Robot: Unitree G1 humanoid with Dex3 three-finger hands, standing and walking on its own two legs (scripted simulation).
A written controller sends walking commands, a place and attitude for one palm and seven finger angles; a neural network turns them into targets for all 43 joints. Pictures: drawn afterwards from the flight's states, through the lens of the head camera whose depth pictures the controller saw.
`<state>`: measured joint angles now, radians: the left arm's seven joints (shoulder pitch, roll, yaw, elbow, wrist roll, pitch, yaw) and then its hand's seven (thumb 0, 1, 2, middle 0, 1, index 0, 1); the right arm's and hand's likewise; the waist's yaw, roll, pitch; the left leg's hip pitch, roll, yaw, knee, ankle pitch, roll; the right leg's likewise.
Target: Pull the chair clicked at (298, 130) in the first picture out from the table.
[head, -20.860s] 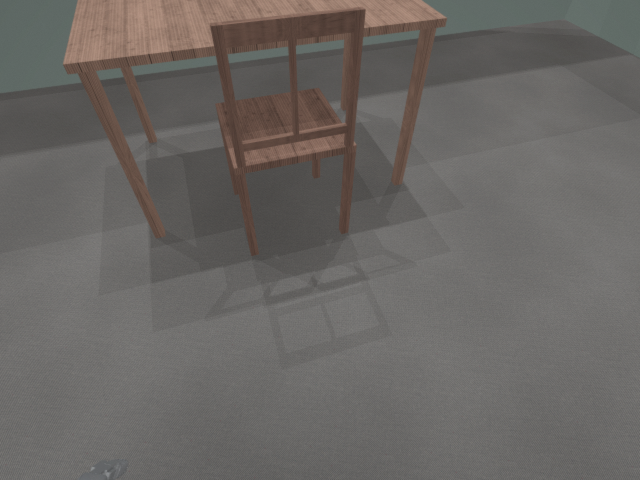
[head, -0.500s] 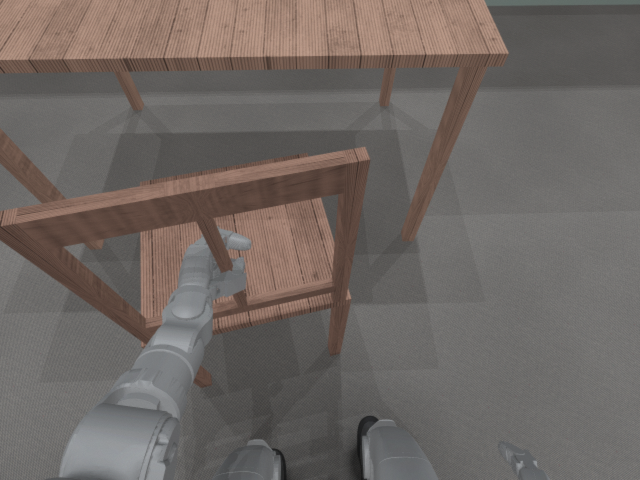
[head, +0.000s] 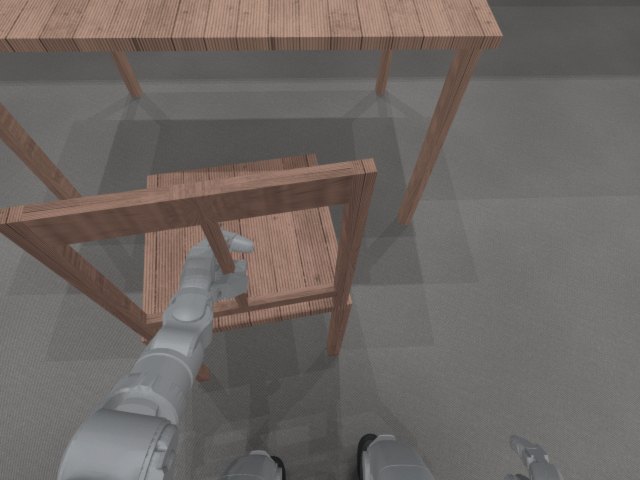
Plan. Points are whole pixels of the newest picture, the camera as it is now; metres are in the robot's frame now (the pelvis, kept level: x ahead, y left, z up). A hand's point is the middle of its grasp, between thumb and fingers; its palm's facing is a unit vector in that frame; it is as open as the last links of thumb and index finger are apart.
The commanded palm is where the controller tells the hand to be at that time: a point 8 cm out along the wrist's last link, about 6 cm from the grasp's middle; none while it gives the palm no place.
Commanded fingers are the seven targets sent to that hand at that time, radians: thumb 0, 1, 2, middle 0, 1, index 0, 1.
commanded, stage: step backward, pulling the chair out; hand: left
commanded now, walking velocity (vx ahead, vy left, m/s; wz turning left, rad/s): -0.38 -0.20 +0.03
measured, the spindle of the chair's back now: (228, 268) +0.40 +0.14 -0.08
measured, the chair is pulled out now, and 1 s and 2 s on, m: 0.28 0.52 0.64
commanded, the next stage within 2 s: stop walking, hand still on the chair in 0.86 s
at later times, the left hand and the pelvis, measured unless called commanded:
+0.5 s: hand (248, 348) +0.28 +0.09 -0.06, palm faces +0.02 -0.98 -0.19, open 5.1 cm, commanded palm +0.27 +0.15 -0.06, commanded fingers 0.00 0.90 0.90 -0.50 -1.45 -0.50 -1.45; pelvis -0.09 -0.03 +0.01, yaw +0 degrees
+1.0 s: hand (253, 466) +0.14 +0.08 -0.06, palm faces +0.06 -0.98 -0.20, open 5.1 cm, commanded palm +0.12 +0.13 -0.04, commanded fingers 0.00 0.90 0.90 -0.50 -1.45 -0.50 -1.45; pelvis -0.21 -0.06 +0.01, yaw +1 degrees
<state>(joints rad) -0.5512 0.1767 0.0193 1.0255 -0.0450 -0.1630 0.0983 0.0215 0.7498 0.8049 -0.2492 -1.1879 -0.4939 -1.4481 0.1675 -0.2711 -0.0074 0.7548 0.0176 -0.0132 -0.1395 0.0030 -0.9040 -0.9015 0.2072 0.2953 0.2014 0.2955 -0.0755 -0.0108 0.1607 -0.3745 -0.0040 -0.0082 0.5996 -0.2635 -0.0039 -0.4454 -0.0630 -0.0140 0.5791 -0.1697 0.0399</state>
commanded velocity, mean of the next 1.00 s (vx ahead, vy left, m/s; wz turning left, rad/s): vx -0.31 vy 0.01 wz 0.07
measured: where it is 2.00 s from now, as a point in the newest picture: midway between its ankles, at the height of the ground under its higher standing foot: outside the picture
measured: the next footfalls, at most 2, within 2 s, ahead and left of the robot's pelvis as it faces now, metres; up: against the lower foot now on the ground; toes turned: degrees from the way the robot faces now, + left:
right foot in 0.26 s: -0.04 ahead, -0.16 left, +0.00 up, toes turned -4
left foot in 0.52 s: -0.08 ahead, +0.11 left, +0.00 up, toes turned +1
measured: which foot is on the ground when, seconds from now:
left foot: down 0.00-0.30, up 0.32-0.50, down 0.52-0.84, up 0.86-1.00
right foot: down 0.00-0.00, up 0.02-0.24, down 0.26-0.58, up 0.60-0.80, down 0.82-1.00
